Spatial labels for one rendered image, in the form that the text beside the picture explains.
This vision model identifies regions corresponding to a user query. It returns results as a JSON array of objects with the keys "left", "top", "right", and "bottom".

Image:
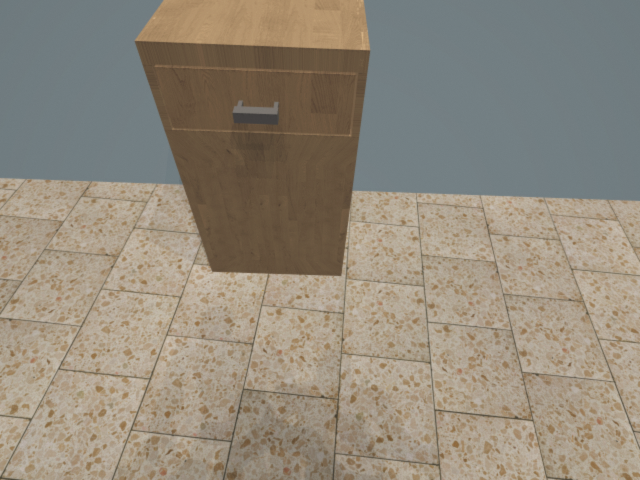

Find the handle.
[{"left": 232, "top": 100, "right": 279, "bottom": 125}]

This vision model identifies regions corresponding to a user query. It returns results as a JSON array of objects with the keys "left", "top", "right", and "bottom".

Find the cabinet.
[{"left": 135, "top": 0, "right": 370, "bottom": 276}]

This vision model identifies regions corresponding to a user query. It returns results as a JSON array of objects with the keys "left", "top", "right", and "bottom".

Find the drawer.
[{"left": 154, "top": 65, "right": 356, "bottom": 135}]

